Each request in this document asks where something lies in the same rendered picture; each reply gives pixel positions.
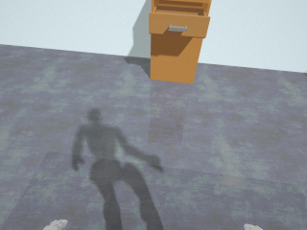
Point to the robot left hand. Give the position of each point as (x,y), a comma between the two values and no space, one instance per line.
(56,224)

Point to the cabinet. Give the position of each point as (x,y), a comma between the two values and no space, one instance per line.
(175,58)

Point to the handle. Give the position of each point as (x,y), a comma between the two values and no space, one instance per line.
(177,28)

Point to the drawer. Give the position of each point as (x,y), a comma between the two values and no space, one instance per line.
(194,19)

